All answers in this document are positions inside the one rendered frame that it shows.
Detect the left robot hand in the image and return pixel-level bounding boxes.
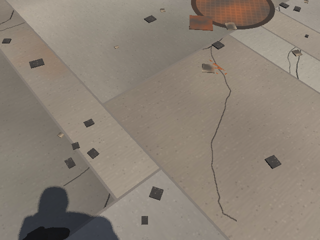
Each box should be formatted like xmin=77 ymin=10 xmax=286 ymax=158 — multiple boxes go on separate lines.
xmin=22 ymin=226 xmax=70 ymax=240

